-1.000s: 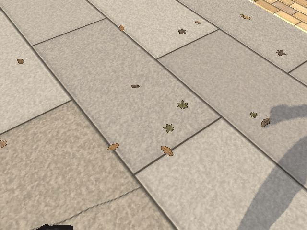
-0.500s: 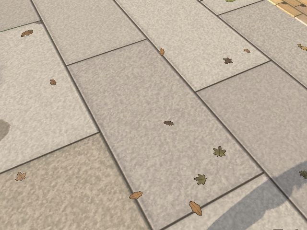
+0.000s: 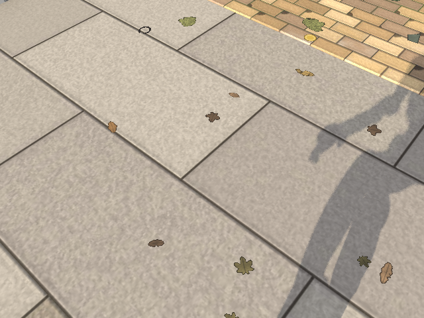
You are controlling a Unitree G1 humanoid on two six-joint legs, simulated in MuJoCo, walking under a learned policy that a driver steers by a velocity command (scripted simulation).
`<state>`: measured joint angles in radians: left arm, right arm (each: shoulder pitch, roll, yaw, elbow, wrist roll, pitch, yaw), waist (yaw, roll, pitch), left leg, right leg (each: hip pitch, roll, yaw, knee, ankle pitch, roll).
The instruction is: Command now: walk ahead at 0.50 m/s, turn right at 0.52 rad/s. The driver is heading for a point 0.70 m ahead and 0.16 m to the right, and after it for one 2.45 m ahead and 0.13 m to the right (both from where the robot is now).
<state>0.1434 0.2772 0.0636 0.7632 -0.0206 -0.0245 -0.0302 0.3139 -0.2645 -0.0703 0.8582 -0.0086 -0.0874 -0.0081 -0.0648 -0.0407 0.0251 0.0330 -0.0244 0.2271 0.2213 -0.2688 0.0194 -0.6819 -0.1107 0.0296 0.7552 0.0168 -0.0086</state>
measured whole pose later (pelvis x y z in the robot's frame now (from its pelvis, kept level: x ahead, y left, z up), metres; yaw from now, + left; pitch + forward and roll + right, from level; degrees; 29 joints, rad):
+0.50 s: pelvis +0.28 -0.06 +0.00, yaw -17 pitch +2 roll +0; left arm 0.33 0.27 0.07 0.74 -0.02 -0.05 0.01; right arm 0.03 -0.29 -0.06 0.73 0.00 -0.09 0.01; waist 0.07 0.04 0.04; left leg -0.65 0.08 -0.09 0.63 0.04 -0.06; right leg -0.12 0.11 0.12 0.34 -0.24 -0.09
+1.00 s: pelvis +0.55 -0.09 +0.01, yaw -18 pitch +2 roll +1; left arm 0.09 0.27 0.05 0.68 0.01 -0.06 0.00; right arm 0.35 -0.26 -0.05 0.86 0.01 -0.06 0.00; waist -0.08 -0.03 0.04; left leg -0.12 -0.06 -0.03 0.30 -0.21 0.05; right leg -0.60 -0.05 0.08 0.66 -0.06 0.04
